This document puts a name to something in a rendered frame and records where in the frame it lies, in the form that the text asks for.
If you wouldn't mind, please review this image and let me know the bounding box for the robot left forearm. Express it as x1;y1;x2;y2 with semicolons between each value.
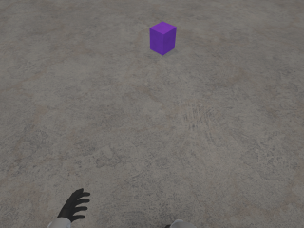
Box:
47;217;71;228

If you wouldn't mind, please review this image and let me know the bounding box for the right robot shin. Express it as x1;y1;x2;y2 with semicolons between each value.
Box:
171;219;183;226

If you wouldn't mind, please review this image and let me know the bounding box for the carton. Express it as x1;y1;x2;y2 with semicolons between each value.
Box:
149;21;177;56

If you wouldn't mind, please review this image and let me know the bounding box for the left robot hand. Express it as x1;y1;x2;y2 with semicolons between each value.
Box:
57;188;90;222

